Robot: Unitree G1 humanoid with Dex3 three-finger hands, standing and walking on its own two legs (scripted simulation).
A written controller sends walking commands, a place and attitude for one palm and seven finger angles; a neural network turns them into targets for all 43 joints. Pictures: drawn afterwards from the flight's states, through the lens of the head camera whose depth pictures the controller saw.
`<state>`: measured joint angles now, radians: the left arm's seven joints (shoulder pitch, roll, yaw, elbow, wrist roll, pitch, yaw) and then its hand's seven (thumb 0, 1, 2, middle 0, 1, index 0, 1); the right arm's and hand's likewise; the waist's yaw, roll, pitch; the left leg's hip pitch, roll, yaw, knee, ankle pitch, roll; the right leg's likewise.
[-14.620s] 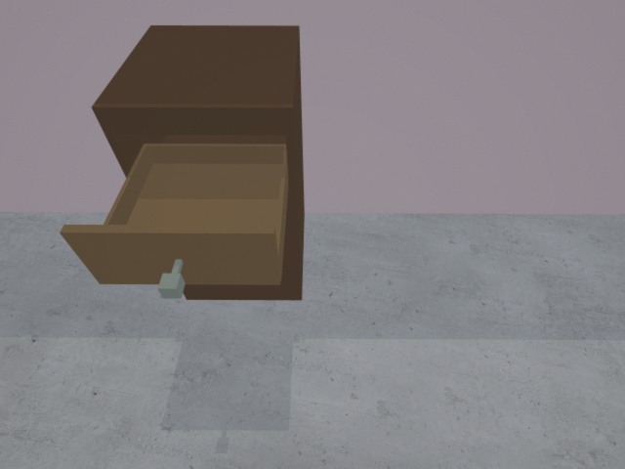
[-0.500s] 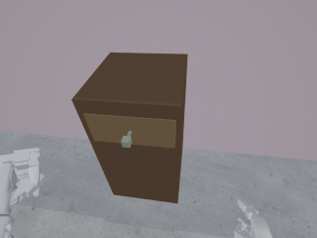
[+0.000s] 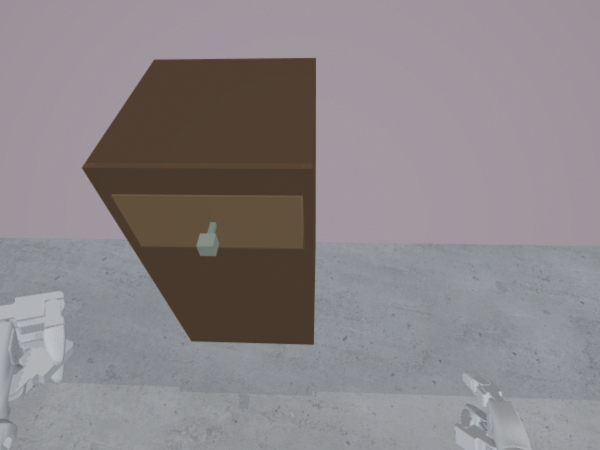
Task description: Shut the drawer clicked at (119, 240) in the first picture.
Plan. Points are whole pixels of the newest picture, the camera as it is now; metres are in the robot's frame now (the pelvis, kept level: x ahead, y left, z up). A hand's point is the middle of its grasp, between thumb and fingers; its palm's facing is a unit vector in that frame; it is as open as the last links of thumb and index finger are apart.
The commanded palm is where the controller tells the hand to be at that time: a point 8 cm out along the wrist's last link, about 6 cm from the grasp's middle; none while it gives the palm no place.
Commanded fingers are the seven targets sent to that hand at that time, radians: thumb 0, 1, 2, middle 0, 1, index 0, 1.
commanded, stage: step back with the hand held close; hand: left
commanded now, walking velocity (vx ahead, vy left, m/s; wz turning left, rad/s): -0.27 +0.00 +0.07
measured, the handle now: (209, 237) +0.54 +0.22 -0.12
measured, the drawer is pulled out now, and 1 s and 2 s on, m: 0.00 0.00 0.00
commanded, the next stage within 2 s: stop stepping back and stand still in 1.08 s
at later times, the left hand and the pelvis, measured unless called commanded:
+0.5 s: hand out of the picture +0.12 +0.27 +0.14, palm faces +0.38 -0.81 -0.44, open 3.2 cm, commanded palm +0.06 +0.31 +0.18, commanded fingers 0.00 0.90 0.90 -1.40 -1.60 -1.40 -1.60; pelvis -0.06 +0.03 -0.01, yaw +1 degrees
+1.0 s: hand out of the picture +0.06 +0.21 +0.15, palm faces +0.12 -0.84 -0.53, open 3.2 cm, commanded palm -0.03 +0.27 +0.18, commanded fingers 0.00 0.90 0.90 -1.40 -1.60 -1.40 -1.60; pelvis -0.17 +0.00 -0.01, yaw -2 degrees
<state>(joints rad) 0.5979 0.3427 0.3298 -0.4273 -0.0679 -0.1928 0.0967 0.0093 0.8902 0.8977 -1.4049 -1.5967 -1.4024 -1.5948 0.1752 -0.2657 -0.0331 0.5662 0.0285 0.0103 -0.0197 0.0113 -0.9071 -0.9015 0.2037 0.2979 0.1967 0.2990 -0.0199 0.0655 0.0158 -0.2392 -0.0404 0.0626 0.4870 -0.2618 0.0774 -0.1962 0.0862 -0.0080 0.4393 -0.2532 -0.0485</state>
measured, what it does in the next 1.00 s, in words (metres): walks backwards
